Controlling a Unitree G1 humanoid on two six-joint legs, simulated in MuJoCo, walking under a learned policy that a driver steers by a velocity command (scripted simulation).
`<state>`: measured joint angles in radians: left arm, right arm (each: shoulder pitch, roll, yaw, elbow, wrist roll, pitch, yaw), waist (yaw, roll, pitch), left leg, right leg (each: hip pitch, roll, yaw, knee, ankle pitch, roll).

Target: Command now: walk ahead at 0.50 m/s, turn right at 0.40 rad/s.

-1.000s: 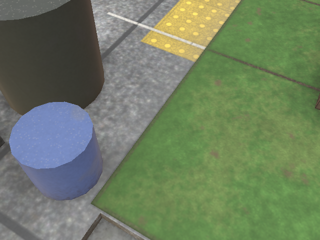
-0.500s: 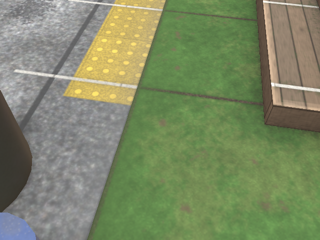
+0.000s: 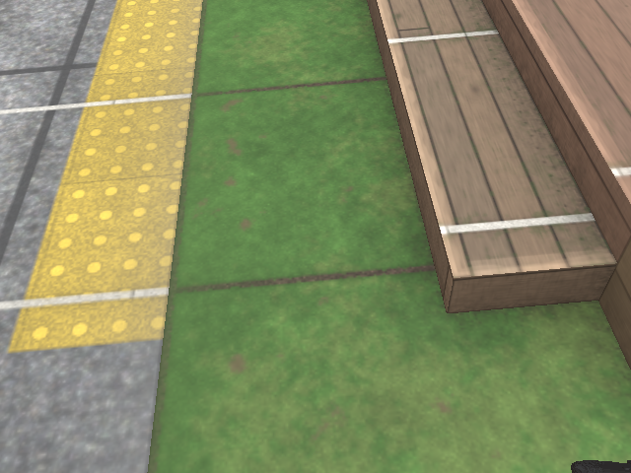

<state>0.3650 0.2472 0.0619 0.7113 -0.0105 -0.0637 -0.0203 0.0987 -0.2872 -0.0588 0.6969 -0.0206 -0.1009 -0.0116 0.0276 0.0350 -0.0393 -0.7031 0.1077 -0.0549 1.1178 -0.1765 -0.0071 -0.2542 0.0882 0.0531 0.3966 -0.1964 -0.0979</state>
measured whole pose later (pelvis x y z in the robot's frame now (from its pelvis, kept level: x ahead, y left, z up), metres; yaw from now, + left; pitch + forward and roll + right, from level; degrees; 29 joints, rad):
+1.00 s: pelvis +0.52 +0.06 +0.00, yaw +23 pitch +2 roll -1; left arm 0.20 0.27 0.06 0.74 0.02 -0.08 0.00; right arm 0.23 -0.33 -0.08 0.63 0.02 0.01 -0.01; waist 0.02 0.05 0.05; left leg -0.62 0.04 -0.04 1.09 -0.37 -0.05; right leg -0.24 0.01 -0.07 0.39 -0.18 -0.03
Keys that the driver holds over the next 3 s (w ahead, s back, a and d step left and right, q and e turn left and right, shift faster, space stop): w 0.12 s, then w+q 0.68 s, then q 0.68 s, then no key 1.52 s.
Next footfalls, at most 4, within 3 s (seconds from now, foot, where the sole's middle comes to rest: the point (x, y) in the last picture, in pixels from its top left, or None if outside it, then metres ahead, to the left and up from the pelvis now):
0.30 left None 0.33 0.14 -0.78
0.78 right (370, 426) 0.61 -0.02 -0.78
1.24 left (241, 417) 0.63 0.26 -0.78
1.64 right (333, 370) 0.75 0.06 -0.78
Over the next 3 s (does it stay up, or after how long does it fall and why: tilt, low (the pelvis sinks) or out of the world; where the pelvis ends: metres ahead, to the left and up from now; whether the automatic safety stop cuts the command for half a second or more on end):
stays up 0.61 0.11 -0.01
